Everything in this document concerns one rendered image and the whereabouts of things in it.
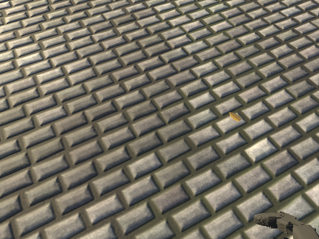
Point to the robot right hand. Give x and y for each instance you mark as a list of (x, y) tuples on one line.
[(286, 223)]

